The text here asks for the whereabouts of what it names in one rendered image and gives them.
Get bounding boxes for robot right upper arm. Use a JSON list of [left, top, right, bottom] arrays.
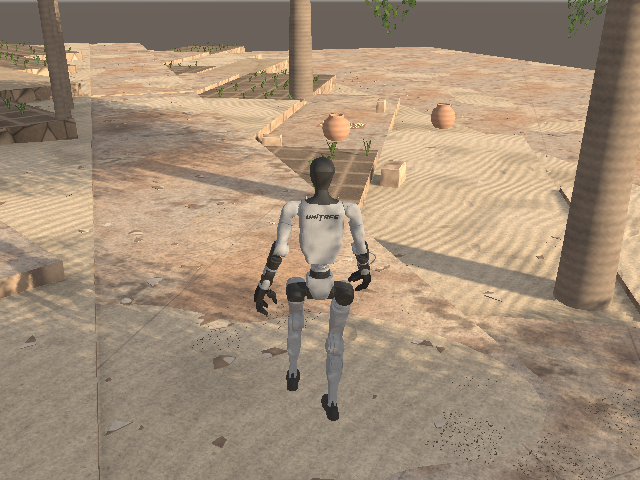
[[342, 201, 367, 255]]

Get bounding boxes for right robot forearm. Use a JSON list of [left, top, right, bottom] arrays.
[[355, 241, 370, 275]]

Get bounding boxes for left robot shin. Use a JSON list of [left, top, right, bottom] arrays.
[[287, 314, 301, 378]]

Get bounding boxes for robot left upper arm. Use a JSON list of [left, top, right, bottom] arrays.
[[273, 200, 301, 257]]

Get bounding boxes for left robot hand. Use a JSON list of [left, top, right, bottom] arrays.
[[254, 285, 277, 316]]

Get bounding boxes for robot torso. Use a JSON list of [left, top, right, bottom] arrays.
[[298, 196, 345, 300]]

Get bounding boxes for left robot forearm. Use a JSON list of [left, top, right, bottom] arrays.
[[258, 241, 282, 290]]

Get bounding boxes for right robot hand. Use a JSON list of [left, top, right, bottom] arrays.
[[348, 270, 371, 291]]

